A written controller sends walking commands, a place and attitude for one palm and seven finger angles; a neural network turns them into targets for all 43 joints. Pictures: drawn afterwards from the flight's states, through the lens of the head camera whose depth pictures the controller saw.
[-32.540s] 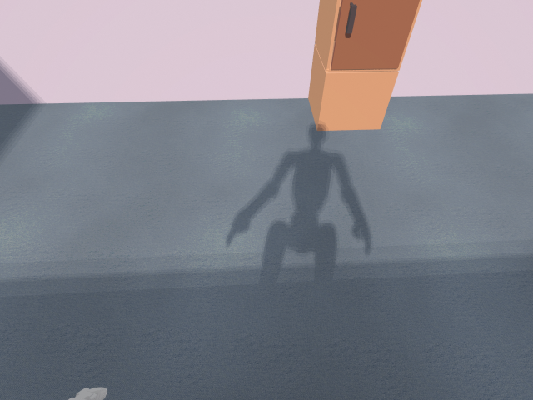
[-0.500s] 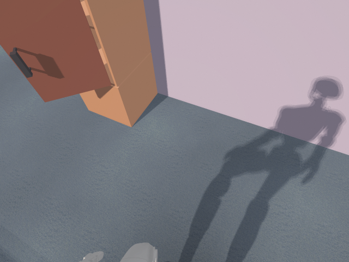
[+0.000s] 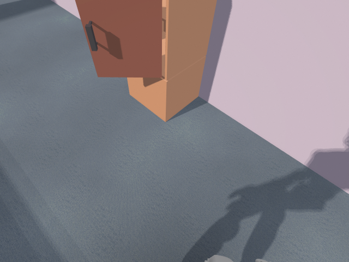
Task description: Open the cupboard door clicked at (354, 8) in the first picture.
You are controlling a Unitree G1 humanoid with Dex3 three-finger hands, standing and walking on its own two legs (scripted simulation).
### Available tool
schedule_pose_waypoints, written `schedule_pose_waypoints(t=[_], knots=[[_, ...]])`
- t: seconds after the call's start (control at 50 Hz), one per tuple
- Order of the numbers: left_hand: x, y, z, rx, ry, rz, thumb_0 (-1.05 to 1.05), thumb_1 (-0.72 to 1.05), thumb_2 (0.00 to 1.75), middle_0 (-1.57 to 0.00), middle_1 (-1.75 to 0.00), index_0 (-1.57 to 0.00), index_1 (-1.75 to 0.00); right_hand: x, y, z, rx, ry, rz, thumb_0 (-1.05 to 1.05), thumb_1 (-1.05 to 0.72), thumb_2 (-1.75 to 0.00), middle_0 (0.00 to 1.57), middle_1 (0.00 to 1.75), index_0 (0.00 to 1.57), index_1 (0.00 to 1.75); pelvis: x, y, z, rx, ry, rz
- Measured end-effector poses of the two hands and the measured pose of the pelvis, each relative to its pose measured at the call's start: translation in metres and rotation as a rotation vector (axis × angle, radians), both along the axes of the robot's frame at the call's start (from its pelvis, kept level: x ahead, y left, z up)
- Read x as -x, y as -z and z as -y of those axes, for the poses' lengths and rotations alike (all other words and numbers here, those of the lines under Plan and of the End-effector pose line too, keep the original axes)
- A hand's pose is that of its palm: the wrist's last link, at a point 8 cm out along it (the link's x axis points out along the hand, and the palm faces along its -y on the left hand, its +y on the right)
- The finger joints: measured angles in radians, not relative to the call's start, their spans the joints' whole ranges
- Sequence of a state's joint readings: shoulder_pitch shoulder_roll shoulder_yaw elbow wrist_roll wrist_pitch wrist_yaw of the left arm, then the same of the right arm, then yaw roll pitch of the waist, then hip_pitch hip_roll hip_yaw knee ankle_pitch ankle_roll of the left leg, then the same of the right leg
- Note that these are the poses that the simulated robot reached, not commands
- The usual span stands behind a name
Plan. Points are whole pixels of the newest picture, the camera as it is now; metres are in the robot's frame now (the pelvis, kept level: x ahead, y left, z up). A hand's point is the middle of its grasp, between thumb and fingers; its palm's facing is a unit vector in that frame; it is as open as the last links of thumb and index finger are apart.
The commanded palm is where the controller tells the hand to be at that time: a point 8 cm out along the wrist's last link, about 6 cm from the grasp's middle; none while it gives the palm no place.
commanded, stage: turn to face it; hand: left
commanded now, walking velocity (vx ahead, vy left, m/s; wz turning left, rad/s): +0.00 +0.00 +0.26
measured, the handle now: (92, 35) +1.02 +0.49 -0.08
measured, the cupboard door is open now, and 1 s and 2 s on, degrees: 46 46 46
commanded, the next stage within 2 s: take the last steps up to it in 0.04 s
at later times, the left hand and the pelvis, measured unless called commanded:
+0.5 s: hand out of the picture -0.03 +0.15 -0.16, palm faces +0.25 -0.94 -0.22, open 7.3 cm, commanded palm none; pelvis +0.02 -0.03 +0.01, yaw +11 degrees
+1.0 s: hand (68, 233) +0.19 +0.30 -0.17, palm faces +0.22 -0.96 -0.18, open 7.4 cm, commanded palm none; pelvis +0.14 +0.11 +0.00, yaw +10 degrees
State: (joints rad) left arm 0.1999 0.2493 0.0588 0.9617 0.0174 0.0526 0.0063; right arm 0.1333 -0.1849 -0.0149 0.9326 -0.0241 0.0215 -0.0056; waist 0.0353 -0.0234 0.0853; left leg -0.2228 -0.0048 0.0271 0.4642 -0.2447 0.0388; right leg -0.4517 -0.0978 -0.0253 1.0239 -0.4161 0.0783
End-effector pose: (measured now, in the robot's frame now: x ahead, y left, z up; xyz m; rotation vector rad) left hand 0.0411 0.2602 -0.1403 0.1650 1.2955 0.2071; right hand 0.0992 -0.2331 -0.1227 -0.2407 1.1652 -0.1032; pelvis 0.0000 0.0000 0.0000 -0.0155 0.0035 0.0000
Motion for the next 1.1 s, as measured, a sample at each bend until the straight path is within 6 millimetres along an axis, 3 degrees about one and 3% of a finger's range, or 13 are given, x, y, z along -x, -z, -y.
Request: schedule_pose_waypoints(t=[0.08, 0.18, 0.28, 0.38, 0.46, 0.54, 0.64, 0.72, 0.76, 0.8, 0.94, 1.02, 1.1], knots=[[-0.016, -0.005, 0.018, 0.0, 0.014, 0.044, 0.0, 0.91, 0.9, -0.2, -0.29, -0.2, -0.3, 0.024, 0.011, 0.008, -0.027, 0.023, -0.059, 0.01, -0.9, -0.9, 0.21, 0.3, 0.21, 0.3, 0.002, 0.001, 0.011, -0.006, -0.018, -0.001], [-0.025, -0.005, 0.046, -0.022, 0.027, 0.107, 0.0, 0.91, 0.9, -0.2, -0.29, -0.2, -0.3, 0.051, 0.035, 0.032, -0.059, 0.058, -0.131, 0.01, -0.9, -0.9, 0.21, 0.3, 0.21, 0.3, 0.004, 0.012, 0.033, -0.035, -0.041, -0.002], [-0.005, -0.015, 0.068, -0.005, -0.011, 0.107, 0.0, 0.91, 0.9, -0.2, -0.3, -0.2, -0.3, 0.062, 0.035, 0.05, -0.059, 0.047, -0.202, 0.01, -0.9, -0.9, 0.2, 0.3, 0.2, 0.29, 0.002, 0.004, 0.041, -0.038, -0.087, 0.018], [0.029, -0.018, 0.067, -0.01, -0.099, 0.058, 0.0, 0.93, 0.9, -0.21, -0.3, -0.21, -0.3, 0.052, 0.025, 0.055, -0.051, 0.008, -0.227, 0.01, -0.91, -0.9, 0.2, 0.3, 0.2, 0.29, -0.007, -0.003, 0.043, -0.043, -0.135, 0.014], [0.065, -0.015, 0.067, 0.01, -0.174, -0.022, 0.0, 0.92, 0.9, -0.21, -0.3, -0.21, -0.3, 0.026, 0.02, 0.045, -0.04, -0.046, -0.228, 0.01, -0.91, -0.9, 0.2, 0.3, 0.2, 0.29, -0.017, -0.005, 0.034, -0.043, -0.17, 0.007], [0.101, -0.012, 0.065, 0.044, -0.252, -0.127, 0.0, 0.92, 0.9, -0.2, -0.3, -0.2, -0.3, -0.018, 0.017, 0.019, -0.037, -0.12, -0.191, 0.01, -0.91, -0.9, 0.2, 0.3, 0.2, 0.29, -0.03, -0.005, 0.016, -0.042, -0.2, 0.001], [0.136, -0.004, 0.053, 0.102, -0.333, -0.266, 0.0, 0.91, 0.9, -0.2, -0.3, -0.2, -0.3, -0.093, 0.014, -0.038, -0.042, -0.229, -0.083, 0.01, -0.91, -0.9, 0.2, 0.3, 0.2, 0.29, -0.052, 0.003, -0.019, -0.036, -0.218, -0.004], [0.139, 0.015, 0.027, 0.145, -0.348, -0.359, 0.0, 0.91, 0.9, -0.2, -0.3, -0.2, -0.3, -0.141, 0.019, -0.086, -0.036, -0.264, 0.052, 0.01, -0.91, -0.9, 0.2, 0.3, 0.2, 0.29, -0.07, 0.021, -0.054, -0.02, -0.217, 0.002], [0.12, 0.018, 0.008, 0.138, -0.327, -0.353, 0.0, 0.91, 0.9, -0.2, -0.3, -0.2, -0.3, -0.146, 0.016, -0.102, -0.037, -0.253, 0.072, 0.01, -0.91, -0.9, 0.2, 0.3, 0.2, 0.29, -0.077, 0.019, -0.065, -0.022, -0.201, 0.008], [0.087, 0.018, -0.013, 0.124, -0.298, -0.299, 0.01, 0.91, 0.9, -0.2, -0.29, -0.2, -0.3, -0.142, 0.014, -0.113, -0.042, -0.228, 0.057, 0.0, -0.91, -0.9, 0.2, 0.3, 0.2, 0.29, -0.086, 0.014, -0.074, -0.022, -0.189, 0.009], [-0.065, 0.004, -0.072, 0.062, -0.184, -0.006, 0.0, 0.91, 0.9, -0.2, -0.29, -0.2, -0.3, -0.118, 0.007, -0.109, -0.004, -0.108, -0.027, -0.02, -0.95, -0.9, 0.2, 0.3, 0.21, 0.29, -0.125, -0.001, -0.099, -0.036, -0.169, 0.006], [-0.146, -0.006, -0.09, 0.04, -0.127, 0.123, 0.0, 0.91, 0.9, -0.2, -0.29, -0.2, -0.3, -0.091, 0.013, -0.108, -0.004, -0.06, -0.153, -0.01, -0.93, -0.9, 0.2, 0.3, 0.2, 0.29, -0.151, -0.001, -0.107, -0.043, -0.167, 0.008], [-0.218, -0.014, -0.093, 0.027, -0.059, 0.196, 0.0, 0.91, 0.9, -0.2, -0.29, -0.2, -0.3, -0.065, 0.02, -0.112, -0.025, -0.004, -0.286, 0.0, -0.92, -0.9, 0.2, 0.3, 0.2, 0.29, -0.181, 0.002, -0.109, -0.047, -0.161, 0.008]])
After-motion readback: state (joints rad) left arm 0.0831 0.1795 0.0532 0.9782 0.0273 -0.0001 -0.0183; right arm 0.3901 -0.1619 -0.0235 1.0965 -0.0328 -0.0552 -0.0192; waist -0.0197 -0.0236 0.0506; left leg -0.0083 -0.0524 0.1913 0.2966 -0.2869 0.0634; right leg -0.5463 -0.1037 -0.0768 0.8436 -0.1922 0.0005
